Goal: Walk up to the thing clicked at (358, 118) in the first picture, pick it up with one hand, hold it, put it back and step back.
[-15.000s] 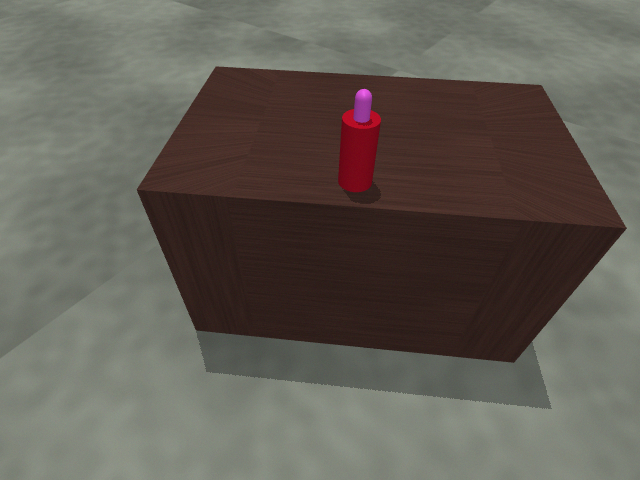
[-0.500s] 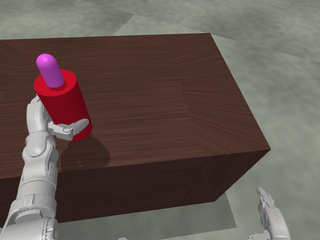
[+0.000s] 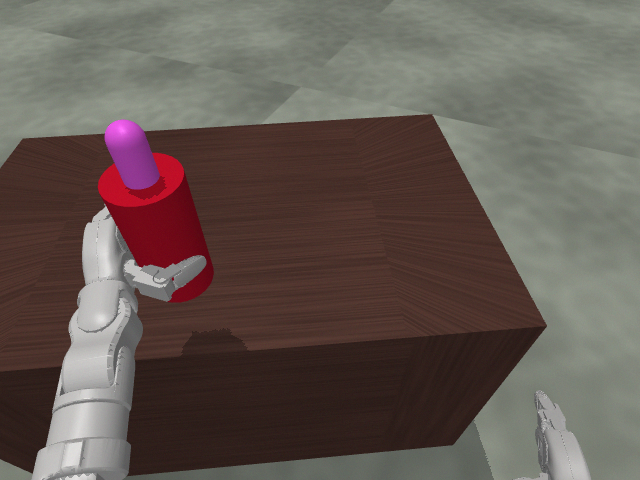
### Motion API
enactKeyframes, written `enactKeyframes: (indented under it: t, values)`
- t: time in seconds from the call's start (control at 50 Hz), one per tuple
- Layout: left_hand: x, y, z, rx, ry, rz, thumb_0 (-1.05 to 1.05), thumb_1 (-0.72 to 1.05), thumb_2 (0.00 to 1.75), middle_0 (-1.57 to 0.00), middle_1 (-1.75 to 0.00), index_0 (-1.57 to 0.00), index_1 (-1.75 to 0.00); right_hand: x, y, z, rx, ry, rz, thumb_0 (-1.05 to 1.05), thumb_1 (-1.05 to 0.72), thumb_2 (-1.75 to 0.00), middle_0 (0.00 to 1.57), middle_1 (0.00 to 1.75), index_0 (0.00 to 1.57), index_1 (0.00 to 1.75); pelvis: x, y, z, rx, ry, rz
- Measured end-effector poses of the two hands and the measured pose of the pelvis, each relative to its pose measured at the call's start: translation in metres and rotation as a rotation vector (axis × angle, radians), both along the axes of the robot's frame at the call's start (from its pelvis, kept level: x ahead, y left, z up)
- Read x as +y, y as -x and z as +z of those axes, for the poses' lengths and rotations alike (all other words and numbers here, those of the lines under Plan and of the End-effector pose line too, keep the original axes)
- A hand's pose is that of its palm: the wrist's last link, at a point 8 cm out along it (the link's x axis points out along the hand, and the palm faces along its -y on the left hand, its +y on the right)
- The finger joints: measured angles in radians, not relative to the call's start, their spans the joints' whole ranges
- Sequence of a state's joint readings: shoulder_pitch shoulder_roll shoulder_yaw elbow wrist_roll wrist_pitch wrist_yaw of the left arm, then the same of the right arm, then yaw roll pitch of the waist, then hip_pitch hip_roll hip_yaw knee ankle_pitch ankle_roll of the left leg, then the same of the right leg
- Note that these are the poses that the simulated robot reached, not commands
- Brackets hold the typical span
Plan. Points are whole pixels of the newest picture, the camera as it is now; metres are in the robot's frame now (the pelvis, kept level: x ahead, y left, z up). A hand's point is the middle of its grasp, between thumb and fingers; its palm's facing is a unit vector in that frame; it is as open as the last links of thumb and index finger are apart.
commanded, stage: lift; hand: left
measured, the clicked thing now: (157, 215) +0.38 +0.17 +0.18
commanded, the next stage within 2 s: hold in 0.62 s
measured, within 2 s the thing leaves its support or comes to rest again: neither
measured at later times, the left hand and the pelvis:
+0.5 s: hand (150, 249) +0.33 +0.17 +0.17, palm faces +0.20 -0.98 +0.00, open 11.2 cm; pelvis -0.01 +0.00 +0.01, yaw +1 degrees
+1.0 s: hand (138, 242) +0.32 +0.18 +0.19, palm faces +0.19 -0.98 +0.01, open 11.2 cm; pelvis -0.01 +0.00 +0.02, yaw +1 degrees
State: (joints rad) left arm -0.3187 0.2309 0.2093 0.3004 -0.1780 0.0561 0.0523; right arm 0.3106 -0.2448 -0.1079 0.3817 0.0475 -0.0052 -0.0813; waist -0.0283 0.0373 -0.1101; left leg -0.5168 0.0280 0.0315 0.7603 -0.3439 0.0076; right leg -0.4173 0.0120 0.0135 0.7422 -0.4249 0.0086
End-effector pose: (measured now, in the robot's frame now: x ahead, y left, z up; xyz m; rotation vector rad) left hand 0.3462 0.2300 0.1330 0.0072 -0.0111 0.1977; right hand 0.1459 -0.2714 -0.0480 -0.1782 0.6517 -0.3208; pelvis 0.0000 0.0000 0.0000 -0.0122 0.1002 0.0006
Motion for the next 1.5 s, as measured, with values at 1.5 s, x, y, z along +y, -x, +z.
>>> enactKeyframes:
  t: [1.5]
  values:
    - [-0.008,0.055,0.069,0.026,0.024,-0.009,0.00,-0.56,1.12,-0.65,-0.95,-0.67,-0.97,0.015,-0.011,0.006,-0.082,-0.032,0.043,-0.02,0.49,-0.07,0.05,0.05,0.05,0.05,0.000,0.002,0.024,-0.139,-0.008,0.020]
